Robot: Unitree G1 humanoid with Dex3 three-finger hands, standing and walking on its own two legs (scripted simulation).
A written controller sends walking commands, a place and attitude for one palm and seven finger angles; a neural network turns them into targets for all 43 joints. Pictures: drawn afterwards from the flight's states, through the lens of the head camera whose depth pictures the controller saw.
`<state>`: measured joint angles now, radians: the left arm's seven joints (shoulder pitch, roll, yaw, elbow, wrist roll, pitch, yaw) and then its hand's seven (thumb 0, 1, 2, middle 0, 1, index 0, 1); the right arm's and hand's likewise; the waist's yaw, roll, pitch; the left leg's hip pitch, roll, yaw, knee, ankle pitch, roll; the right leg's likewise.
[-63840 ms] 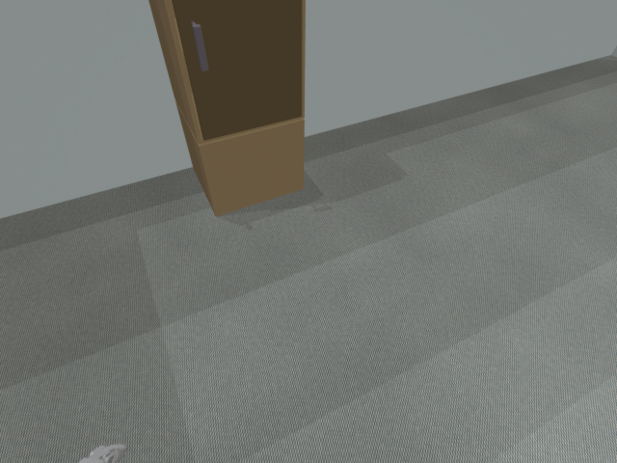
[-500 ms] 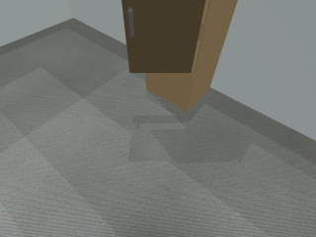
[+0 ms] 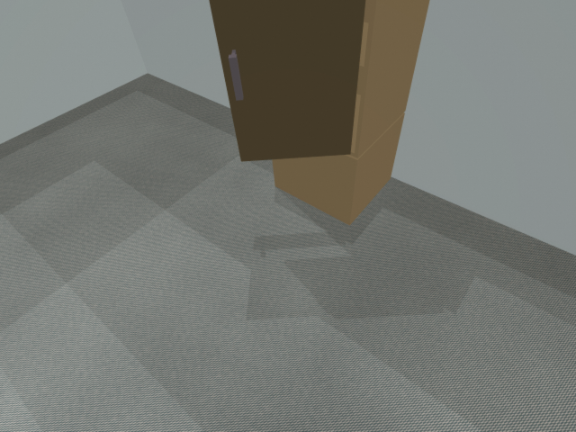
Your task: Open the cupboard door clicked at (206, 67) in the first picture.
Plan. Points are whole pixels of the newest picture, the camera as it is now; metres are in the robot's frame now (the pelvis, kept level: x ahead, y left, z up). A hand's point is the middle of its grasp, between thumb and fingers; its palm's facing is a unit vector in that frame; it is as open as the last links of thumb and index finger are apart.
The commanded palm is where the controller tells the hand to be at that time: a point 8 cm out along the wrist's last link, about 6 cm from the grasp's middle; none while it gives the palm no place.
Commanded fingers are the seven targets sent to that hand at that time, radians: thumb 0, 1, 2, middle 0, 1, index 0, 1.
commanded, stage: let the arm hang, fingers relaxed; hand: left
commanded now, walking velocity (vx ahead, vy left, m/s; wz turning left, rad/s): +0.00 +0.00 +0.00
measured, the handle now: (236, 75) +1.05 +0.21 -0.01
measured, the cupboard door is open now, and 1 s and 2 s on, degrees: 41 41 41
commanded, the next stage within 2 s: look to check the result in 0.28 s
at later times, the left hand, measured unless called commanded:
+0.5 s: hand out of the picture +0.01 +0.16 -0.17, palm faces +0.03 -0.98 -0.21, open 7.4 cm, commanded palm none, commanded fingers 0.00 0.90 0.90 -0.20 -0.30 -0.20 -0.30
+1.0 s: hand out of the picture +0.04 +0.17 -0.17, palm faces +0.01 -0.97 -0.23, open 7.4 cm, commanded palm none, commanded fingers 0.00 0.90 0.90 -0.20 -0.30 -0.20 -0.30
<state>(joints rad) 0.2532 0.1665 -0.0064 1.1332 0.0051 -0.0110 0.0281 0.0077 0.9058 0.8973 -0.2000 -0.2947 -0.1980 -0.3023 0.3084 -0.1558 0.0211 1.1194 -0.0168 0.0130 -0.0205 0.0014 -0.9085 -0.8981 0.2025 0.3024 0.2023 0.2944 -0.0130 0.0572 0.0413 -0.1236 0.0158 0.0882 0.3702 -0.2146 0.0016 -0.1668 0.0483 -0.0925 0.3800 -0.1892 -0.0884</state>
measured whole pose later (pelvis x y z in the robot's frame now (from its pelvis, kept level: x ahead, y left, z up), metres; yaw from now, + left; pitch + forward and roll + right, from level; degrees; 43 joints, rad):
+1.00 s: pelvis +0.03 -0.01 +0.00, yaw -1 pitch -1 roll +1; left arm 0.26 0.14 0.00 1.15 0.00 -0.02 0.04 0.01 0.91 0.90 -0.20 -0.29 -0.20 -0.30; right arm 0.32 -0.15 0.01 1.14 -0.01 0.01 -0.04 0.00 -0.91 -0.90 0.20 0.30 0.20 0.29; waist -0.01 0.04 0.05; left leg -0.08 0.04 0.09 0.35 -0.26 -0.02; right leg -0.12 0.07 -0.08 0.35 -0.22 -0.10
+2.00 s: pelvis +0.04 -0.01 +0.00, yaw -1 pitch -1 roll +1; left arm 0.24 0.16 0.00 1.15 0.00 -0.02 0.03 0.01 0.90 0.90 -0.20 -0.29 -0.20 -0.30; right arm 0.29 -0.17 0.01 1.15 -0.02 0.00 -0.04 0.00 -0.91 -0.90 0.20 0.30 0.20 0.29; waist -0.02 0.03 0.06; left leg -0.06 0.03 0.10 0.33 -0.25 -0.01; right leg -0.11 0.07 -0.08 0.35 -0.22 -0.09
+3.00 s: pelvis +0.04 +0.00 +0.00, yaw -1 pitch -1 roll +1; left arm 0.20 0.19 0.00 1.14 0.01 -0.03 0.03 0.01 0.90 0.90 -0.20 -0.29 -0.20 -0.30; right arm 0.25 -0.20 0.01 1.13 -0.02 0.00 -0.04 0.00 -0.91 -0.90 0.20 0.30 0.20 0.29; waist -0.02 0.03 0.05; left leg -0.05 0.03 0.10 0.32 -0.26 -0.01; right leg -0.10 0.07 -0.07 0.34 -0.23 -0.09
